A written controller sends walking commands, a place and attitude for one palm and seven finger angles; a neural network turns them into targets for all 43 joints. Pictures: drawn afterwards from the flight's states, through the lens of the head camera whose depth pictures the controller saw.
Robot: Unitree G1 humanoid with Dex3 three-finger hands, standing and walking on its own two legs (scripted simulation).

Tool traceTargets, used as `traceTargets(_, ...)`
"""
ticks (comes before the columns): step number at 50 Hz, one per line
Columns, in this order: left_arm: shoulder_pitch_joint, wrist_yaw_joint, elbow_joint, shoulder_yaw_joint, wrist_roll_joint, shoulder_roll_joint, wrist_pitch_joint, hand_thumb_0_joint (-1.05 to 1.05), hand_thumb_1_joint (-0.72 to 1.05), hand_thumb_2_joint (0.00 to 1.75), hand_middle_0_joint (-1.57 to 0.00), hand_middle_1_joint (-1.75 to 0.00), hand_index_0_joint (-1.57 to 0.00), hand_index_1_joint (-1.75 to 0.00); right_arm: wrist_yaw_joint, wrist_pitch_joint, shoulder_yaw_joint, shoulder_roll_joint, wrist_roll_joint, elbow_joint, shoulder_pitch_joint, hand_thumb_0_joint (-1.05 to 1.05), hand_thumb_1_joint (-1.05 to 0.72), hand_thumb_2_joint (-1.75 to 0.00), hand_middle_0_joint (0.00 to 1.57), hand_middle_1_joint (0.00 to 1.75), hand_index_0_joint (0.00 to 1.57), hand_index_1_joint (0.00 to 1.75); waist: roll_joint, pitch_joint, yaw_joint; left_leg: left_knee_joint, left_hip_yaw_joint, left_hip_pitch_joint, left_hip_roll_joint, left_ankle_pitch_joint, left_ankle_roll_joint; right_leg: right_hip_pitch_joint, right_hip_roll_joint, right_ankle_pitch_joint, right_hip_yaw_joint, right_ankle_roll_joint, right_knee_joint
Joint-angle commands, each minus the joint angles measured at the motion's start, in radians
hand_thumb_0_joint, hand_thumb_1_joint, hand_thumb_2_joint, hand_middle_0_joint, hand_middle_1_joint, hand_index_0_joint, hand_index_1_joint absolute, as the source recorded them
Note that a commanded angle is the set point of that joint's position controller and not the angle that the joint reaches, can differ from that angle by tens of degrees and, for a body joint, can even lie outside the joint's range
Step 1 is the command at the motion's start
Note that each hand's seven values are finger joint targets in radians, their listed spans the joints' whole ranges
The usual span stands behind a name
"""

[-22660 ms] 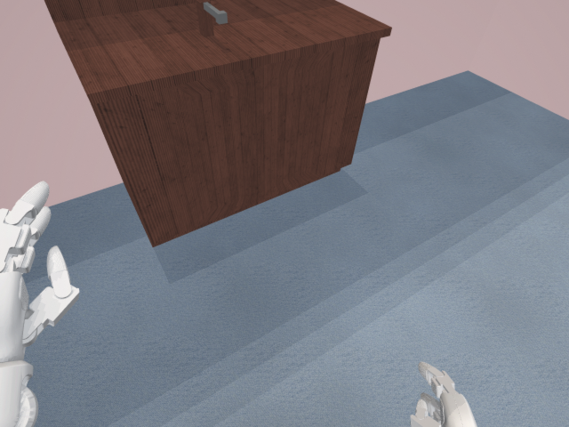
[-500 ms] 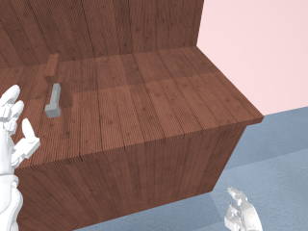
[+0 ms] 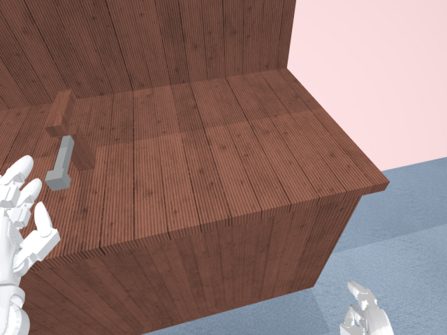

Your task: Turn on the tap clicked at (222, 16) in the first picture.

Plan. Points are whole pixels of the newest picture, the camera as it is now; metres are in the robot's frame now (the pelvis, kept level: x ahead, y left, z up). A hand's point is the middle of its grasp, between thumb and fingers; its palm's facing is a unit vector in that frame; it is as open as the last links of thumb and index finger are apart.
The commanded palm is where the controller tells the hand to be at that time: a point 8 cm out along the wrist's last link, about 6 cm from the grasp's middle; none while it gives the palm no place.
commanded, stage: turn the palm inward beside the body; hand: left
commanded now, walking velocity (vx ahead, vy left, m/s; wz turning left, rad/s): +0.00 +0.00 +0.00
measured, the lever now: (58, 179) +0.32 +0.35 +0.12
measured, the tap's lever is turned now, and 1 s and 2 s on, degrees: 0 0 0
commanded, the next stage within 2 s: reach beside the lever's end, fingers flat in 1.24 s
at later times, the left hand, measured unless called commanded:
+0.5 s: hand (37, 254) +0.17 +0.26 +0.17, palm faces +0.49 -0.86 -0.16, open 7.5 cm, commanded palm +0.11 +0.30 +0.18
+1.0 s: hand (43, 254) +0.17 +0.25 +0.16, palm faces +0.51 -0.85 -0.11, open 7.5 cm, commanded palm +0.11 +0.29 +0.18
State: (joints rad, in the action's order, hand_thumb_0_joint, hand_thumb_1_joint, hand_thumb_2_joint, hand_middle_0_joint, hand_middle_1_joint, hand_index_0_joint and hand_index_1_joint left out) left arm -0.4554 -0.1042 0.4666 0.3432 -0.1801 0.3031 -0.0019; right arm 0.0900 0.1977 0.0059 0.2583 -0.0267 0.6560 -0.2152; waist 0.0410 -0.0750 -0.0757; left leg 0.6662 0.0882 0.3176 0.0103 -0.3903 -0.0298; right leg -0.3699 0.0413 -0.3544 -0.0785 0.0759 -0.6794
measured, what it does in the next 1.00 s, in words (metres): stands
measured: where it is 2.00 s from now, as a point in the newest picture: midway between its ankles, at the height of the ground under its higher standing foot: outside the picture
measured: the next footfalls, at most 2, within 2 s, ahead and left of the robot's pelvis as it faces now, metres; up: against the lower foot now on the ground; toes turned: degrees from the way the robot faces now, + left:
none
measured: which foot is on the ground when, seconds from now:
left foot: down 0.00-1.00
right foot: down 0.00-1.00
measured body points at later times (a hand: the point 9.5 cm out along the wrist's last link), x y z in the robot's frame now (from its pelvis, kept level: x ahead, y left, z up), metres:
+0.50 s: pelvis -0.02 +0.02 +0.00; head -0.05 +0.00 +0.45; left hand +0.13 +0.30 +0.18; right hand +0.19 -0.18 -0.06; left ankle -0.03 +0.15 -0.72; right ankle +0.00 -0.06 -0.72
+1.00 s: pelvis -0.02 +0.02 +0.01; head -0.04 +0.00 +0.45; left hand +0.14 +0.30 +0.17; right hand +0.20 -0.18 -0.06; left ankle -0.03 +0.15 -0.72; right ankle +0.00 -0.06 -0.72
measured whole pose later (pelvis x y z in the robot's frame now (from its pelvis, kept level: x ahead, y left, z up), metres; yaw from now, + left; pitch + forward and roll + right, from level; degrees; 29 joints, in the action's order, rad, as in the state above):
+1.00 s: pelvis -0.02 +0.02 +0.01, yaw +1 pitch -1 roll +0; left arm -0.47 -0.22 0.59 0.23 -0.23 0.21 0.23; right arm 0.11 0.21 -0.05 0.22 -0.03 0.65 -0.17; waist 0.05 -0.06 -0.09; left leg 0.64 0.09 0.26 0.03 -0.36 -0.01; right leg -0.29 0.02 -0.31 -0.08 0.05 -0.62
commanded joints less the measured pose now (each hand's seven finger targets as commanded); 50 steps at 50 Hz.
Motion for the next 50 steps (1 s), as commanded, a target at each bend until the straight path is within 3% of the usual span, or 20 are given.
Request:
traceTargets(1, 0.075, -0.016, 0.230, 0.096, -0.008, 0.165, -0.086, 0.00, 0.90, 0.90, -0.20, -0.30, -0.20, -0.30, 0.013, 0.096, 0.024, 0.086, -0.002, -0.159, 0.096, 0.00, -0.90, -0.90, 0.20, 0.30, 0.20, 0.30, -0.024, -0.136, -0.005, -0.050, -0.066, 0.010, 0.002, 0.373, 0.064, 0.157, -0.088, 0.462, 0.051, -0.082, 0.099)
traceTargets(2, 0.075, -0.026, 0.252, 0.101, 0.002, 0.171, -0.086, 0.00, 0.90, 0.90, -0.20, -0.30, -0.20, -0.30, 0.013, 0.102, 0.019, 0.083, -0.007, -0.164, 0.117, 0.00, -0.90, -0.90, 0.20, 0.30, 0.20, 0.30, 0.025, -0.127, -0.015, -0.051, -0.072, 0.002, 0.004, 0.381, 0.064, 0.147, -0.083, 0.434, 0.047, -0.072, 0.097)
traceTargets(6, 0.062, -0.038, 0.246, 0.075, -0.010, 0.144, -0.062, 0.00, 0.90, 0.90, -0.20, -0.30, -0.20, -0.30, 0.015, 0.109, 0.018, 0.085, -0.005, -0.168, 0.111, 0.00, -0.90, -0.90, 0.20, 0.30, 0.20, 0.30, -0.038, -0.112, -0.015, -0.071, -0.057, 0.020, 0.002, 0.338, 0.062, 0.136, -0.077, 0.340, 0.035, -0.070, 0.111)
traceTargets(9, 0.071, -0.047, 0.247, 0.050, -0.013, 0.120, -0.024, 0.00, 0.90, 0.90, -0.20, -0.30, -0.20, -0.30, 0.018, 0.107, 0.009, 0.079, -0.009, -0.171, 0.131, 0.00, -0.90, -0.90, 0.20, 0.30, 0.20, 0.30, -0.002, -0.080, -0.016, -0.088, -0.053, 0.017, 0.002, 0.291, 0.059, 0.113, -0.072, 0.255, 0.031, -0.065, 0.129)
traceTargets(11, 0.082, -0.052, 0.247, 0.045, -0.018, 0.119, -0.002, 0.00, 0.90, 0.90, -0.20, -0.30, -0.20, -0.30, 0.022, 0.106, 0.004, 0.079, -0.008, -0.171, 0.138, 0.00, -0.90, -0.90, 0.20, 0.30, 0.20, 0.30, -0.030, -0.061, -0.013, -0.098, -0.046, 0.023, 0.001, 0.255, 0.060, 0.105, -0.071, 0.205, 0.031, -0.067, 0.143)
traceTargets(12, 0.097, -0.059, 0.265, 0.045, -0.007, 0.124, 0.006, 0.00, 0.90, 0.90, -0.20, -0.30, -0.20, -0.30, 0.023, 0.106, -0.003, 0.077, -0.012, -0.174, 0.162, 0.00, -0.90, -0.90, 0.20, 0.30, 0.20, 0.30, 0.013, -0.057, -0.018, -0.099, -0.049, 0.011, 0.003, 0.250, 0.061, 0.097, -0.070, 0.188, 0.034, -0.063, 0.146)
traceTargets(14, 0.086, -0.063, 0.262, 0.030, -0.012, 0.107, 0.025, 0.00, 0.90, 0.90, -0.20, -0.30, -0.20, -0.30, 0.023, 0.102, -0.004, 0.074, -0.007, -0.177, 0.151, 0.00, -0.90, -0.90, 0.20, 0.30, 0.20, 0.30, -0.026, -0.060, -0.016, -0.108, -0.040, 0.018, 0.001, 0.239, 0.058, 0.104, -0.067, 0.175, 0.027, -0.064, 0.147)
traceTargets(16, 0.100, -0.066, 0.273, 0.023, -0.015, 0.105, 0.037, 0.00, 0.90, 0.90, -0.20, -0.30, -0.20, -0.30, 0.024, 0.102, -0.007, 0.074, -0.008, -0.177, 0.161, 0.00, -0.90, -0.90, 0.20, 0.30, 0.20, 0.30, -0.025, -0.049, -0.015, -0.114, -0.038, 0.018, 0.000, 0.213, 0.057, 0.099, -0.068, 0.138, 0.028, -0.064, 0.157)
traceTargets(17, 0.106, -0.072, 0.286, 0.024, -0.009, 0.106, 0.043, 0.00, 0.90, 0.90, -0.20, -0.30, -0.20, -0.30, 0.025, 0.101, -0.015, 0.070, -0.012, -0.179, 0.182, 0.00, -0.90, -0.90, 0.20, 0.30, 0.20, 0.30, 0.019, -0.035, -0.020, -0.116, -0.039, 0.014, 0.003, 0.195, 0.058, 0.084, -0.066, 0.111, 0.031, -0.061, 0.161)
traceTargets(21, 0.112, -0.083, 0.294, -0.001, -0.015, 0.088, 0.067, 0.00, 0.90, 0.90, -0.20, -0.30, -0.20, -0.30, 0.029, 0.097, -0.017, 0.071, -0.007, -0.180, 0.182, 0.00, -0.90, -0.90, 0.20, 0.30, 0.20, 0.30, -0.020, -0.030, -0.014, -0.130, -0.029, 0.019, 0.003, 0.140, 0.057, 0.084, -0.064, 0.055, 0.028, -0.063, 0.173)
traceTargets(22, 0.114, -0.088, 0.299, 0.002, -0.007, 0.093, 0.073, 0.00, 0.90, 0.90, -0.20, -0.30, -0.20, -0.30, 0.028, 0.096, -0.024, 0.068, -0.011, -0.180, 0.199, 0.00, -0.90, -0.90, 0.20, 0.30, 0.20, 0.30, 0.025, -0.014, -0.019, -0.133, -0.030, 0.018, 0.005, 0.127, 0.056, 0.073, -0.063, 0.040, 0.030, -0.059, 0.175)
traceTargets(26, 0.099, -0.097, 0.313, -0.015, -0.019, 0.073, 0.091, 0.00, 0.90, 0.90, -0.20, -0.30, -0.20, -0.30, 0.030, 0.092, -0.023, 0.067, -0.005, -0.183, 0.198, 0.00, -0.90, -0.90, 0.20, 0.30, 0.20, 0.30, -0.016, -0.022, -0.017, -0.134, -0.026, 0.023, 0.005, 0.110, 0.057, 0.086, -0.065, 0.027, 0.031, -0.063, 0.183)
traceTargets(32, 0.084, -0.114, 0.350, -0.027, -0.015, 0.062, 0.116, 0.00, 0.90, 0.90, -0.20, -0.30, -0.20, -0.30, 0.029, 0.089, -0.029, 0.064, -0.008, -0.183, 0.211, 0.00, -0.90, -0.90, 0.20, 0.30, 0.20, 0.30, 0.032, -0.017, -0.022, -0.137, -0.021, 0.016, 0.007, 0.120, 0.051, 0.089, -0.063, 0.037, 0.025, -0.055, 0.178)
traceTargets(35, 0.086, -0.118, 0.345, -0.030, -0.029, 0.052, 0.126, 0.00, 0.90, 0.90, -0.20, -0.30, -0.20, -0.30, 0.032, 0.088, -0.025, 0.068, -0.005, -0.181, 0.203, 0.00, -0.90, -0.90, 0.20, 0.30, 0.20, 0.30, -0.026, -0.015, -0.016, -0.134, -0.020, 0.023, 0.006, 0.125, 0.054, 0.098, -0.063, 0.041, 0.026, -0.060, 0.186)
traceTargets(39, 0.093, -0.120, 0.348, -0.031, -0.036, 0.040, 0.139, 0.00, 0.90, 0.90, -0.20, -0.30, -0.20, -0.30, 0.032, 0.086, -0.024, 0.064, -0.007, -0.176, 0.209, 0.00, -0.90, -0.90, 0.20, 0.30, 0.20, 0.30, 0.014, -0.027, -0.019, -0.134, -0.021, 0.007, 0.007, 0.156, 0.049, 0.106, -0.063, 0.071, 0.026, -0.056, 0.183)
traceTargets(41, 0.097, -0.117, 0.341, -0.032, -0.045, 0.038, 0.153, 0.00, 0.90, 0.90, -0.20, -0.30, -0.20, -0.30, 0.035, 0.085, -0.025, 0.067, -0.006, -0.175, 0.209, 0.00, -0.90, -0.90, 0.20, 0.30, 0.20, 0.30, -0.011, -0.021, -0.016, -0.132, -0.020, 0.006, 0.007, 0.162, 0.053, 0.111, -0.064, 0.079, 0.028, -0.059, 0.191)
traceTargets(42, 0.104, -0.119, 0.345, -0.016, -0.044, 0.049, 0.159, 0.00, 0.90, 0.90, -0.20, -0.30, -0.20, -0.30, 0.035, 0.087, -0.027, 0.067, -0.009, -0.172, 0.220, 0.00, -0.90, -0.90, 0.20, 0.30, 0.20, 0.30, 0.022, -0.024, -0.021, -0.131, -0.023, -0.004, 0.009, 0.170, 0.052, 0.113, -0.064, 0.087, 0.031, -0.056, 0.193)
traceTargets(44, 0.089, -0.120, 0.343, -0.023, -0.043, 0.043, 0.164, 0.00, 0.90, 0.90, -0.20, -0.30, -0.20, -0.30, 0.034, 0.086, -0.024, 0.067, -0.005, -0.176, 0.202, 0.00, -0.90, -0.90, 0.20, 0.30, 0.20, 0.30, -0.026, -0.044, -0.022, -0.133, -0.019, -0.002, 0.008, 0.195, 0.051, 0.127, -0.063, 0.113, 0.025, -0.058, 0.184)
traceTargets(47, 0.090, -0.116, 0.340, -0.017, -0.039, 0.048, 0.171, 0.00, 0.90, 0.90, -0.20, -0.30, -0.20, -0.30, 0.034, 0.081, -0.026, 0.066, -0.008, -0.172, 0.213, 0.00, -0.90, -0.90, 0.20, 0.30, 0.20, 0.30, 0.006, -0.028, -0.024, -0.133, -0.024, -0.009, 0.008, 0.199, 0.051, 0.126, -0.063, 0.116, 0.029, -0.058, 0.193)
traceTargets(50, 0.089, -0.113, 0.341, -0.023, -0.047, 0.039, 0.171, 0.00, 0.90, 0.90, -0.20, -0.30, -0.20, -0.30, 0.032, 0.080, -0.023, 0.066, -0.004, -0.176, 0.201, 0.00, -0.90, -0.90, 0.20, 0.30, 0.20, 0.30, -0.019, -0.042, -0.021, -0.128, -0.027, -0.012, 0.009, 0.217, 0.054, 0.137, -0.065, 0.144, 0.032, -0.062, 0.192)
